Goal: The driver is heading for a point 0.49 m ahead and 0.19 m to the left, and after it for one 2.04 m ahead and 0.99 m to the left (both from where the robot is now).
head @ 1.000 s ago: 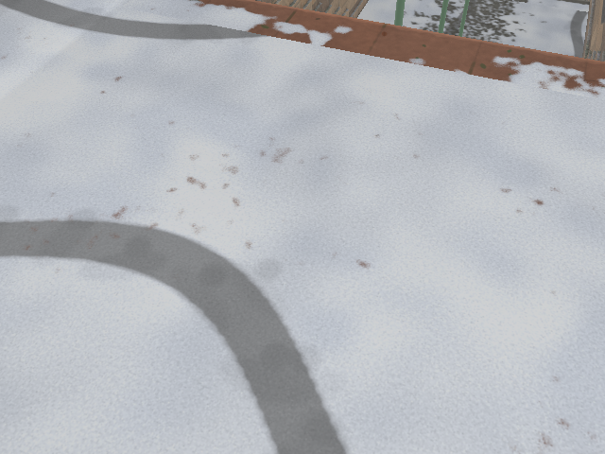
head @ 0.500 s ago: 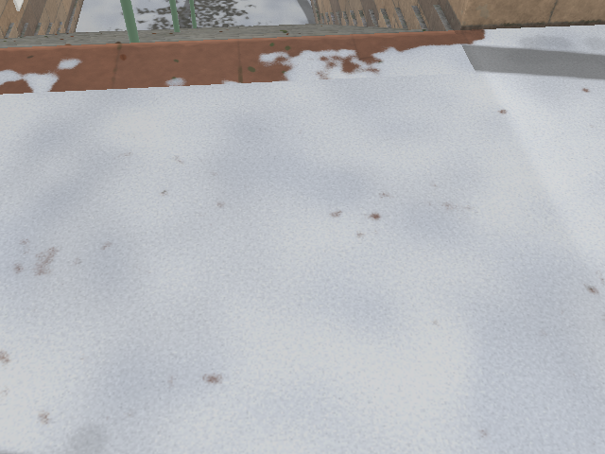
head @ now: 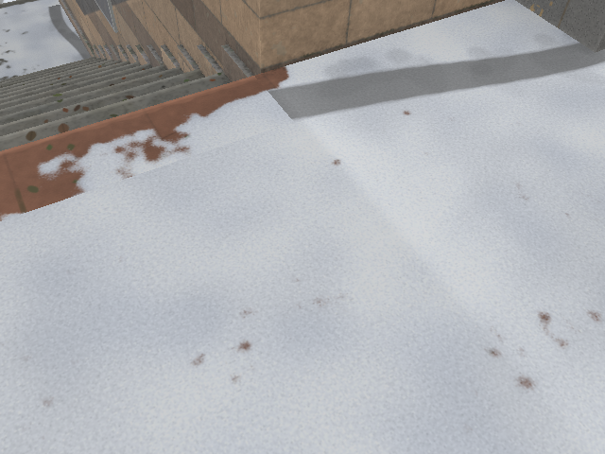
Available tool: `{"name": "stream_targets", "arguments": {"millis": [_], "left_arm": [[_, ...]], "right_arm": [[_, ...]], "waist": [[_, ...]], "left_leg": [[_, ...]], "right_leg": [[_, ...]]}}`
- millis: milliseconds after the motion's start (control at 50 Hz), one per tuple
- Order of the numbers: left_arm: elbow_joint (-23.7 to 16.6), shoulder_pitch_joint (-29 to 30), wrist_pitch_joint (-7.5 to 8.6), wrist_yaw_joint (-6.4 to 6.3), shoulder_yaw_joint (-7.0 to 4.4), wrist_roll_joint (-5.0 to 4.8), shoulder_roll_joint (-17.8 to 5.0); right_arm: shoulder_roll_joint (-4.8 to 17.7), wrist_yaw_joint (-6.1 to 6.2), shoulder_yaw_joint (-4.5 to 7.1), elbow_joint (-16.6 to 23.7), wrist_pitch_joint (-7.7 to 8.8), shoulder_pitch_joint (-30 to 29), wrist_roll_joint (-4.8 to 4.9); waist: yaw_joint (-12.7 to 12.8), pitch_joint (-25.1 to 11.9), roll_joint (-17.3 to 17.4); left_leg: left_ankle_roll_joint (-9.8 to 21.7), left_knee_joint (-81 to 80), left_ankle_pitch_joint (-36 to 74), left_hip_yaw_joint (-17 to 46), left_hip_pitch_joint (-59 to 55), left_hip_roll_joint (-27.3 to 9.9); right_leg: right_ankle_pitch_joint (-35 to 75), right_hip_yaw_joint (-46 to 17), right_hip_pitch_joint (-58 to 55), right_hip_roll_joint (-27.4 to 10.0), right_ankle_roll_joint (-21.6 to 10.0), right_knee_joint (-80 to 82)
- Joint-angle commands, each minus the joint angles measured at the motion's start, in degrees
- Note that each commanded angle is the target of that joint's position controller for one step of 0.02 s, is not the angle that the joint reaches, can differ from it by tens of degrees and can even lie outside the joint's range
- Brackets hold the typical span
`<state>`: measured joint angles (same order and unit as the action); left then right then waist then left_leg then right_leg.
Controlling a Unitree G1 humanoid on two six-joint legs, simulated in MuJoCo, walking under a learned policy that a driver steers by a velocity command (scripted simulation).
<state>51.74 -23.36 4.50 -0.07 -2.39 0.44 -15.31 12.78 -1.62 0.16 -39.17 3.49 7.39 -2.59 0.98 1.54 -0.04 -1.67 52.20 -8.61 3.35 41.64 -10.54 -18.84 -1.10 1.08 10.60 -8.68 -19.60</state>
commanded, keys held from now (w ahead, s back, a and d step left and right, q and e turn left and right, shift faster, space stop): w+q+shift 0.28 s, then q+shift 0.64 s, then shift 0.08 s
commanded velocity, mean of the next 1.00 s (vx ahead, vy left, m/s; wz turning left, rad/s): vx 0.51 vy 0.00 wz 0.66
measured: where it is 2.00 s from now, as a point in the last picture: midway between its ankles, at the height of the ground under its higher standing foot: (243, 401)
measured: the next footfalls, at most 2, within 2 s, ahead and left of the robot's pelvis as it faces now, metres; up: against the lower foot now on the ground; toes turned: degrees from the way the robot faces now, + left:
left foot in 0.16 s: +0.37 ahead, +0.17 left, +0.00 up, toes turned +5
right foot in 0.58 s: +0.77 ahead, +0.10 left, +0.00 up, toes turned +31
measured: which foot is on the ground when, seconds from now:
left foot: up 0.00-0.14, down 0.16-0.58, up 0.60-0.98, down 1.00-1.00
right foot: down 0.00-0.18, up 0.20-0.56, down 0.58-1.00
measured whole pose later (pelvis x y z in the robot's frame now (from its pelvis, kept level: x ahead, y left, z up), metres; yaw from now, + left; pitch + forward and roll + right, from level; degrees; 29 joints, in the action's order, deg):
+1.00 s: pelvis +0.61 +0.16 +0.00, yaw +45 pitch +1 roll -3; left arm 42.6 -6.3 0.8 -0.8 -5.1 -1.0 -18.9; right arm 19.3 -0.5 4.3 -33.0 -4.3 7.4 1.0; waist 1.3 3.8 0.3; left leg 0.6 37.9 -12.5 -1.5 23.6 -4.6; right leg -11.0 13.7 16.8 -5.7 1.2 -28.1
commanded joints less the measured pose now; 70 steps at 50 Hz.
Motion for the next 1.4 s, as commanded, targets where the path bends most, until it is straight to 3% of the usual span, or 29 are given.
{"name": "stream_targets", "arguments": {"millis": [20,100,160,180,200,260,300,400,420,440,540,560,580,600,620,660,720,760,820,980,1000,1020,1040,1060,1100,1300,1340,1360,1400], "left_arm": [[-4.81,4.17,3.2,0.85,-2.3,-1.39,-9.15],[-3.16,-0.09,2.9,0.61,-2.82,0.48,-12.37],[-4.1,5.24,0.49,-1.14,-3.06,3.44,-12.9],[-7.21,1.24,1.14,-0.11,-1.07,1.48,-5.64],[-8.33,-1.04,2.59,0.99,-0.05,1.38,-3.74],[-12.09,11.32,3.54,0.8,0.76,2.36,-6.29],[-14.05,12.07,1.66,1.13,1.36,3.63,-5.17],[-19.28,19.73,0.14,1.14,3.0,2.08,-3.34],[-20.57,25.22,2.58,0.42,1.97,-0.37,-4.28],[-21.43,27.37,3.44,0.13,1.91,-0.44,-4.18],[-21.65,22.87,3.51,-0.83,-1.08,-0.96,-7.94],[-19.64,14.29,3.37,-1.02,-1.59,-0.19,-8.26],[-17.77,5.44,2.75,-1.24,-1.6,0.71,-9.63],[-18.92,5.49,2.02,-0.66,-0.63,3.05,-9.33],[-19.1,10.4,1.04,-0.42,-1.88,1.11,-10.06],[-21.43,17.8,-0.97,-1.74,-0.31,0.53,-3.76],[-18.86,21.09,-1.79,-2.02,-0.91,1.18,-5.07],[-16.54,20.55,-1.42,-2.15,-2.06,1.04,-7.19],[-15.8,22.3,-1.98,-2.22,-3.07,0.78,-8.86],[-12.78,20.38,-3.0,-0.53,-4.52,-2.22,-11.36],[-11.5,17.57,-3.23,-0.23,-4.06,-2.3,-9.53],[-11.33,14.48,-3.53,0.15,-3.39,-0.66,-6.98],[-14.72,16.62,-3.73,-0.28,-2.96,0.85,-7.05],[-14.75,21.45,-3.9,-0.66,-3.89,-0.06,-9.9],[-13.27,19.55,-4.74,-1.51,-3.83,-1.1,-8.51],[-10.89,14.84,-5.57,0.13,-1.17,-1.12,-3.96],[-11.3,14.34,-5.47,0.65,-1.73,-1.19,-6.12],[-12.25,15.28,-5.46,0.71,-2.16,-0.57,-8.45],[-13.53,16.26,-5.35,0.15,-4.07,-0.9,-14.9]], "right_arm": [[4.05,-1.15,0.86,3.23,0.25,-3.68,1.88],[6.82,-0.63,2.18,3.2,0.35,-3.7,1.66],[13.2,1.14,5.41,-5.1,-0.71,24.41,1.35],[20.74,1.78,7.55,-6.07,-0.88,29.59,-0.05],[19.96,0.64,7.43,-6.54,-1.11,26.31,0.75],[12.38,0.22,5.93,-5.66,-0.75,16.63,1.49],[10.15,0.75,4.75,-6.53,-0.29,15.33,1.87],[13.23,0.62,5.55,-5.8,0.74,14.7,2.97],[10.87,1.9,5.31,-3.52,1.35,12.84,5.77],[12.66,2.58,5.72,-4.12,1.1,14.42,6.08],[12.09,4.57,6.64,-3.28,-1.6,14.12,5.07],[10.92,4.53,6.37,-1.39,-1.99,11.44,4.84],[4.75,4.32,4.46,0.84,-2.51,13.3,2.95],[2.83,3.46,3.1,1.63,-2.46,27.36,3.75],[9.11,2.68,3.65,0.83,-3.32,30.31,4.5],[14.28,3.28,5.68,3.08,-5.15,16.37,4.38],[10.54,3.77,5.36,5.97,-6.67,12.57,4.4],[7.28,3.9,4.39,7.58,-6.2,10.75,4.01],[8.86,3.13,4.74,7.62,-6.17,8.78,3.98],[10.83,0.84,6.05,8.97,-7.46,3.35,3.33],[12.1,1.28,6.67,7.95,-7.23,5.84,2.92],[18.07,2.21,8.19,8.09,-6.82,8.3,2.73],[22.45,2.53,8.58,10.02,-6.23,6.61,0.99],[19.12,2.1,7.81,9.92,-5.05,7.71,0.47],[15.66,2.24,6.58,9.22,-3.75,2.72,1.56],[7.62,2.91,3.41,6.0,-3.93,-0.74,1.31],[10.54,3.08,4.37,4.61,-4.08,-0.11,2.19],[11.51,3.45,4.88,3.81,-4.1,1.98,2.51],[9.45,4.26,4.84,5.33,-3.73,2.65,0.71]], "waist": [[-0.08,5.35,0.52],[0.38,1.28,-3.17],[-14.97,-12.12,-4.29],[-12.17,-18.53,11.36],[-7.37,-22.89,19.33],[-4.69,-5.36,-1.28],[-0.46,0.51,-0.75],[0.85,2.91,1.34],[-1.56,1.81,0.7],[-2.7,-0.64,1.39],[0.16,-7.17,6.81],[4.34,-12.71,6.53],[5.21,-21.53,-1.66],[-1.18,-32.03,-18.33],[-2.39,-34.8,-16.3],[-0.47,-18.56,-3.77],[-3.31,-6.28,-5.14],[-3.31,-6.43,-6.04],[-3.32,-11.11,-5.21],[-2.8,-7.32,-5.31],[-3.05,-7.24,-2.46],[-1.71,-6.82,11.51],[-2.12,-8.71,21.02],[-6.08,-11.2,12.07],[-2.29,-9.16,7.08],[-1.58,-10.5,9.05],[-0.62,-6.9,9.15],[-1.5,-4.87,6.82],[-4.44,-3.74,-11.41]], "left_leg": [[2.47,-14.7,18.12,-6.07,-17.7,3.37],[7.63,-19.87,9.08,-10.1,-15.99,9.32],[10.96,-18.31,-3.34,-9.14,-43.16,13.11],[18.17,-19.56,-18.06,14.98,-61.14,0.19],[21.88,-34.61,-24.7,44.89,-65.91,-6.03],[18.74,-37.8,-16.26,29.45,-44.93,-1.75],[18.09,-39.53,-5.42,23.24,-33.11,2.41],[15.66,-38.08,38.41,10.23,-21.16,9.68],[13.68,-36.58,30.94,11.13,-19.86,10.88],[11.64,-35.65,27.21,12.25,-20.97,11.51],[3.95,-19.39,20.19,18.65,-27.48,14.32],[1.62,-8.17,18.95,16.57,-26.51,16.61],[-0.33,10.48,-14.13,11.68,-17.5,19.33],[-1.39,27.93,-39.6,11.5,-7.4,22.26],[-2.47,37.98,-30.48,9.57,-3.7,14.3],[-4.03,34.51,-19.64,3.14,-0.53,9.75],[-4.07,25.15,-17.22,0.44,-6.13,6.61],[-3.92,17.41,-15.93,-1.03,-6.71,5.51],[-2.77,9.4,-8.05,-1.04,-10.9,3.84],[3.39,-18.9,-3.12,-7.67,-25.75,8.46],[5.16,-23.95,1.61,-6.42,-30.98,9.66],[9.7,-28.97,22.22,8.7,-39.63,-0.89],[21.5,-30.99,25.85,25.23,-41.11,-13.48],[22.53,-32.19,23.27,22.87,-38.21,-11.93],[16.02,-30.93,17.12,14.11,-34.89,-6.01],[14.37,-28.58,11.07,7.03,-28.13,-3.0],[12.21,-27.14,4.38,5.76,-26.14,-1.61],[9.6,-25.15,-0.33,5.02,-26.0,0.05],[1.58,-12.09,-10.47,-6.31,-20.42,11.53]], "right_leg": [[22.06,-8.26,16.67,-13.56,-6.98,17.78],[57.74,-2.33,-6.0,-18.31,-2.75,8.38],[64.91,3.52,0.5,-17.52,1.19,-29.7],[31.78,4.76,22.94,-9.67,4.22,-57.88],[-5.53,-1.51,37.03,-3.03,4.86,-67.17],[4.16,-4.22,40.97,-13.29,4.34,-58.73],[2.12,-3.54,37.32,-14.77,6.67,-52.81],[11.14,2.81,28.37,-11.17,11.22,-28.72],[16.17,0.27,26.57,-8.51,11.5,-20.14],[21.73,0.36,23.09,-6.26,11.64,-13.36],[33.27,-4.25,7.9,-5.22,10.17,-1.43],[38.01,-4.82,-1.71,-8.33,8.98,-0.63],[57.45,-14.86,-17.49,-22.69,4.57,-9.93],[73.71,-36.27,-28.99,-41.11,-7.7,-12.45],[50.1,-42.35,-25.99,-43.7,-12.01,-9.58],[28.07,-24.31,-7.88,-31.97,-6.75,-3.31],[31.03,-10.37,12.37,-25.2,-4.08,2.0],[37.09,-6.42,12.94,-26.0,-5.18,3.56],[33.74,-2.79,10.71,-28.31,-5.85,3.69],[16.34,6.28,11.41,-28.11,0.93,-2.83],[13.14,8.06,14.06,-25.81,3.89,-8.23],[-1.32,13.52,25.21,-19.45,9.34,-23.75],[-18.73,9.61,39.36,-12.34,12.89,-39.4],[-17.89,1.65,39.26,-12.75,12.25,-47.19],[-9.63,-0.35,38.64,-14.26,10.98,-46.91],[0.08,2.34,16.8,-13.53,11.44,-20.5],[7.4,5.1,13.88,-11.14,9.68,-11.11],[12.59,2.74,14.83,-12.0,8.07,-8.46],[25.18,-14.84,16.28,-23.15,-1.28,-3.95]]}}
